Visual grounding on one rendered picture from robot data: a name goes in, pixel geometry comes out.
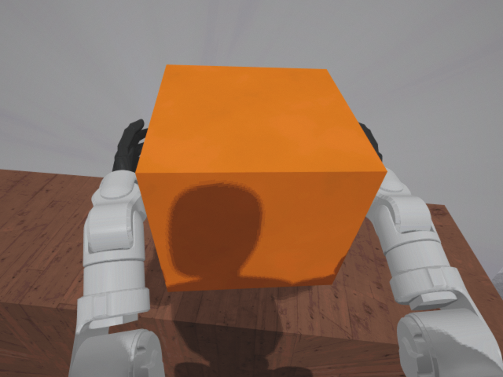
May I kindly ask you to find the left robot forearm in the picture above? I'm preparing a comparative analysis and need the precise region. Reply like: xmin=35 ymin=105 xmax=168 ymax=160
xmin=68 ymin=170 xmax=150 ymax=377

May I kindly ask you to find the pedestal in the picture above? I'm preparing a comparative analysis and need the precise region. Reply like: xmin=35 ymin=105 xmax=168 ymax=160
xmin=0 ymin=169 xmax=503 ymax=377

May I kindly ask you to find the robot right hand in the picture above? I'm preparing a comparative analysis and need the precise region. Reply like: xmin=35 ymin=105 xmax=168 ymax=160
xmin=359 ymin=123 xmax=382 ymax=162

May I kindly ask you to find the right robot forearm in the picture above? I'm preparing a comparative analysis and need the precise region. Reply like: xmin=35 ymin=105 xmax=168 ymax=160
xmin=366 ymin=167 xmax=503 ymax=369

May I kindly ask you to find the robot left hand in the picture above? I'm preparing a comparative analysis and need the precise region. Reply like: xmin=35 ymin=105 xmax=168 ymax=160
xmin=112 ymin=119 xmax=148 ymax=172

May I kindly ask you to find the carton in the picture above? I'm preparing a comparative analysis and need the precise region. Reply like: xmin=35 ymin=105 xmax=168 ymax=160
xmin=135 ymin=64 xmax=387 ymax=292

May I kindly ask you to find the left robot upper arm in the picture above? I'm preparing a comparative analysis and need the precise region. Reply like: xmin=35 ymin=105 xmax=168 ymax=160
xmin=70 ymin=328 xmax=165 ymax=377

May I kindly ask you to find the right robot upper arm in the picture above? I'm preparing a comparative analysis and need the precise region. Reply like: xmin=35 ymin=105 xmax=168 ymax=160
xmin=397 ymin=308 xmax=503 ymax=377

